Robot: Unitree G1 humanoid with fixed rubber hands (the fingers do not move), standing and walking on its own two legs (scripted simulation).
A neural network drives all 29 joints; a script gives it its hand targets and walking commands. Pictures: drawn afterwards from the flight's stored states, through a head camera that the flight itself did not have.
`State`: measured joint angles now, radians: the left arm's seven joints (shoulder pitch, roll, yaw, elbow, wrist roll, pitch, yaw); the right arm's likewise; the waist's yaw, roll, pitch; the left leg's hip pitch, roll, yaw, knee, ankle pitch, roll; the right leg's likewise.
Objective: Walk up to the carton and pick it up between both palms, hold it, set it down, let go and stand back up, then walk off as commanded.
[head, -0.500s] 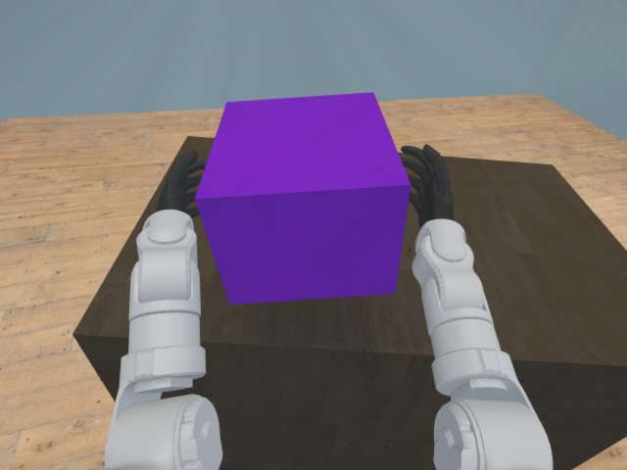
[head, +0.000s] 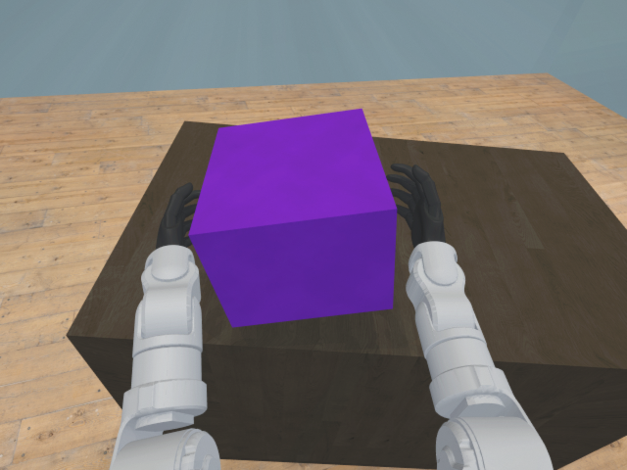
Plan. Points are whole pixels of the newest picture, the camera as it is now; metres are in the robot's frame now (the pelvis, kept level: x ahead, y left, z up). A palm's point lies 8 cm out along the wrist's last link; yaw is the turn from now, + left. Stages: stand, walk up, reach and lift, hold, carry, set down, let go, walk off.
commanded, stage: set down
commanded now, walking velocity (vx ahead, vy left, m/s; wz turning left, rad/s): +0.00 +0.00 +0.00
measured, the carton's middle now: (300, 212) +0.45 +0.02 +0.10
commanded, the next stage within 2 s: none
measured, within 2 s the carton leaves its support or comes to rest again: neither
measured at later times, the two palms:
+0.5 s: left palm (193, 258) +0.36 +0.16 +0.09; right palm (425, 237) +0.38 -0.15 +0.12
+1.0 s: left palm (203, 264) +0.37 +0.15 +0.06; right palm (421, 237) +0.41 -0.16 +0.10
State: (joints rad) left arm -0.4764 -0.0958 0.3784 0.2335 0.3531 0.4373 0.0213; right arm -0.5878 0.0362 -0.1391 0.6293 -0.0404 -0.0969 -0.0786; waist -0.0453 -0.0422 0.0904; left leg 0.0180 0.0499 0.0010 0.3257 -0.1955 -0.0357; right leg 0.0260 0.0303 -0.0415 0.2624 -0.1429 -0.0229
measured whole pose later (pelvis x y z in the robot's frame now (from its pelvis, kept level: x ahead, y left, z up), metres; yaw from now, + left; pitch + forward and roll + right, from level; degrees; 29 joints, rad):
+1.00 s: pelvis +0.01 -0.01 +0.00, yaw +0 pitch +1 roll +0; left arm -0.49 -0.14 0.38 0.41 0.31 0.23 0.17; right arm -0.73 0.00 -0.32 0.92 -0.11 -0.18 0.05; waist -0.03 -0.04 0.05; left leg -0.16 0.05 0.00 0.33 -0.18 -0.05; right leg -0.18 0.03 -0.04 0.32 -0.16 -0.03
